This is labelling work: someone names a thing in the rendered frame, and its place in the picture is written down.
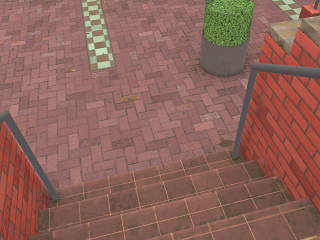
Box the stairs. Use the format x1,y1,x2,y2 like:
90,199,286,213
27,148,320,240

